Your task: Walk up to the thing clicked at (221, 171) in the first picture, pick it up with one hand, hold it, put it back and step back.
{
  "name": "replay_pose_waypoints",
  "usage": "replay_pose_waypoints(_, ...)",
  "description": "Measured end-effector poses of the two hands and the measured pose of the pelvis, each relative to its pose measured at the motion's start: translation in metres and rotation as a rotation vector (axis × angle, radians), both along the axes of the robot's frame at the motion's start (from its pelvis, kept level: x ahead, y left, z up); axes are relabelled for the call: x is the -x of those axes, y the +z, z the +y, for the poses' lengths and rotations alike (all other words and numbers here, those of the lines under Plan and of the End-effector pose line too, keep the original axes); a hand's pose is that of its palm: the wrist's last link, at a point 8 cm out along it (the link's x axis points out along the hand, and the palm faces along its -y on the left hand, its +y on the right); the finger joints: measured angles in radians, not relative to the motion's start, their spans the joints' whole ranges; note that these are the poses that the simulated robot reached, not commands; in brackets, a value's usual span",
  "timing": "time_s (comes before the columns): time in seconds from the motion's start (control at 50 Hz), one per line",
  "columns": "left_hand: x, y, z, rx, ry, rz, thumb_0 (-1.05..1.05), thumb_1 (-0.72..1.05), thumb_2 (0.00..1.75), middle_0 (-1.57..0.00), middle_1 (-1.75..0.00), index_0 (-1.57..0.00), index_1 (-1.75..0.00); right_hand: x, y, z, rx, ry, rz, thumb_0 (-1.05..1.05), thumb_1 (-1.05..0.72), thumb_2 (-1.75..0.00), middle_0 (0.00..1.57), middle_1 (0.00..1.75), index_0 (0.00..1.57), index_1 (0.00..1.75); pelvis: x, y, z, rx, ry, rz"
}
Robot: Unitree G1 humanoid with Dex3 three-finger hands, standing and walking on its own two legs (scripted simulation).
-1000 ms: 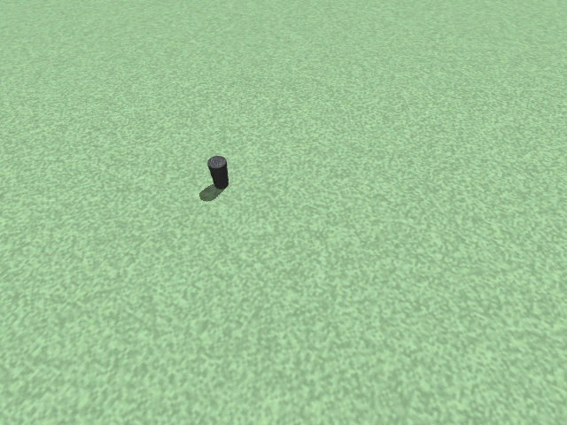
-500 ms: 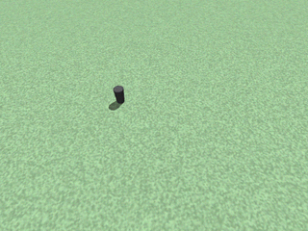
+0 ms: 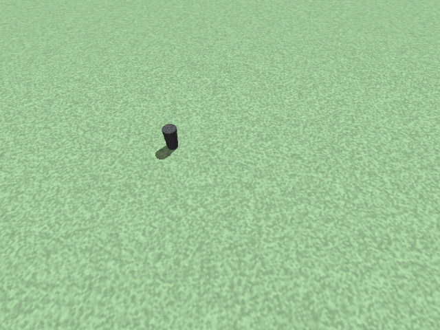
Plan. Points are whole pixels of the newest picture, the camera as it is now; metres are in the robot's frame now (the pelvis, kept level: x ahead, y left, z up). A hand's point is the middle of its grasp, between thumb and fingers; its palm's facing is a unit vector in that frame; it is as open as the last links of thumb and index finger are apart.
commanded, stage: stand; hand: left
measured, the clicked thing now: (171, 137) +1.30 +0.32 -0.71
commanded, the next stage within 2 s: walk up in 0.12 s
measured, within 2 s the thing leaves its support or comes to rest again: neither
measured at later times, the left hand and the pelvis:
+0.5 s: hand out of the picture +0.06 +0.35 -0.18, palm faces +0.08 -0.92 -0.38, open 7.4 cm; pelvis +0.08 +0.06 -0.02, yaw +5 degrees
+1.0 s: hand (103, 211) +0.43 +0.33 -0.15, palm faces -0.01 -0.92 -0.39, open 7.4 cm; pelvis +0.32 +0.05 -0.03, yaw +4 degrees
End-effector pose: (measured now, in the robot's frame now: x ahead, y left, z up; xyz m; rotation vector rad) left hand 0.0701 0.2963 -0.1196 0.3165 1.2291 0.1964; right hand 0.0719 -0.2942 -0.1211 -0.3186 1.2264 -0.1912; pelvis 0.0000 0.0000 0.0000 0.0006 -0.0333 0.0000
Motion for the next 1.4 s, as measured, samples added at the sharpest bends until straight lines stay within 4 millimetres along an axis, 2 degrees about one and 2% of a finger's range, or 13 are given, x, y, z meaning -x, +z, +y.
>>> replay_pose_waypoints(0.16,0.0,0.001,0.002,0.008,0.003,-0.018,0.0,0.9,0.9,-0.2,-0.3,-0.2,-0.3,0.001,0.0,-0.001,-0.013,0.002,-0.013,0.0,-0.91,-0.89,0.21,0.3,0.2,0.3,-0.001,-0.001,-0.001,-0.001,0.005,0.001)
replay_pose_waypoints(0.28,0.005,0.001,0.023,-0.011,0.042,-0.07,0.0,0.9,0.9,-0.21,-0.3,-0.2,-0.3,-0.009,-0.002,-0.016,0.016,0.035,0.004,0.0,-0.9,-0.89,0.21,0.3,0.2,0.3,-0.017,-0.011,0.002,0.01,0.04,0.014)
replay_pose_waypoints(0.42,0.033,0.001,0.066,-0.035,0.131,0.03,0.0,0.9,0.9,-0.21,-0.3,-0.2,-0.3,-0.075,0.013,0.002,0.049,0.114,-0.022,0.01,-0.91,-0.89,0.21,0.3,0.2,0.3,-0.054,-0.011,0.03,0.025,0.07,-0.003)
replay_pose_waypoints(0.5,0.021,-0.018,0.099,-0.035,0.148,0.087,0.01,0.9,0.9,-0.21,-0.3,-0.2,-0.3,-0.12,0.015,0.022,0.083,0.135,-0.083,0.0,-0.91,-0.89,0.21,0.3,0.2,0.3,-0.085,-0.025,0.055,0.014,0.084,-0.011)
replay_pose_waypoints(0.56,-0.008,-0.026,0.11,-0.029,0.12,0.105,0.01,0.9,0.9,-0.2,-0.3,-0.2,-0.3,-0.137,0.016,0.037,0.092,0.112,-0.134,0.0,-0.91,-0.89,0.21,0.3,0.2,0.3,-0.105,-0.029,0.07,-0.007,0.069,-0.018)
replay_pose_waypoints(0.66,-0.086,-0.013,0.112,0.006,0.06,0.008,0.01,0.91,0.9,-0.2,-0.3,-0.2,-0.3,-0.146,0.024,0.057,0.065,0.071,-0.107,0.0,-0.91,-0.89,0.21,0.3,0.2,0.3,-0.144,-0.014,0.08,-0.003,0.067,-0.024)
replay_pose_waypoints(0.8,-0.189,0.003,0.11,0.009,-0.012,-0.076,0.0,0.91,0.9,-0.2,-0.3,-0.2,-0.3,-0.171,0.017,0.061,0.033,0.037,-0.047,0.0,-0.9,-0.89,0.21,0.3,0.2,0.3,-0.207,-0.009,0.082,-0.023,0.06,-0.026)
replay_pose_waypoints(0.92,-0.288,0.009,0.094,-0.023,-0.058,-0.12,0.01,0.91,0.9,-0.2,-0.3,-0.2,-0.3,-0.216,-0.008,0.043,0.012,0.007,-0.006,0.0,-0.9,-0.89,0.21,0.3,0.2,0.3,-0.274,-0.022,0.067,-0.037,0.054,-0.012)
replay_pose_waypoints(1.02,-0.363,0.013,0.069,-0.044,-0.059,-0.223,0.0,0.91,0.9,-0.2,-0.3,-0.2,-0.3,-0.275,-0.031,0.026,0.002,0.019,0.027,0.0,-0.9,-0.89,0.21,0.3,0.2,0.3,-0.327,-0.033,0.047,-0.001,0.068,-0.02)
replay_pose_waypoints(1.08,-0.38,0.022,0.057,-0.035,-0.029,-0.248,0.0,0.91,0.9,-0.2,-0.3,-0.2,-0.3,-0.322,-0.023,0.025,-0.01,0.059,0.002,0.01,-0.91,-0.89,0.21,0.3,0.2,0.3,-0.352,-0.023,0.042,-0.031,0.063,-0.03)
replay_pose_waypoints(1.2,-0.388,0.026,0.054,-0.03,0.002,-0.152,0.0,0.9,0.9,-0.21,-0.3,-0.2,-0.3,-0.411,0.001,0.022,-0.009,0.096,-0.112,0.0,-0.91,-0.89,0.21,0.3,0.2,0.3,-0.403,-0.009,0.043,-0.015,0.04,-0.022)
replay_pose_waypoints(1.3,-0.401,0.015,0.069,-0.02,0.031,-0.094,0.0,0.9,0.9,-0.21,-0.3,-0.2,-0.3,-0.464,0.011,0.027,0.022,0.128,-0.099,0.0,-0.91,-0.89,0.21,0.3,0.2,0.3,-0.447,-0.011,0.05,0.021,0.059,-0.007)
replay_pose_waypoints(1.4,-0.424,-0.01,0.094,-0.001,0.066,-0.051,0.0,0.9,0.9,-0.21,-0.3,-0.2,-0.3,-0.524,0.014,0.047,0.062,0.169,-0.09,0.0,-0.91,-0.89,0.21,0.3,0.2,0.3,-0.496,-0.024,0.068,0.045,0.07,0.002)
